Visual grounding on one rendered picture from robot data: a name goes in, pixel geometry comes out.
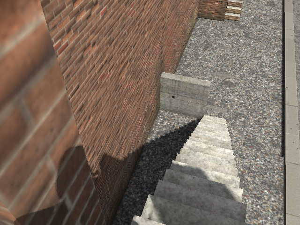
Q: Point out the stairs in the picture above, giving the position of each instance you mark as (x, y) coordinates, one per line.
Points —
(201, 187)
(233, 10)

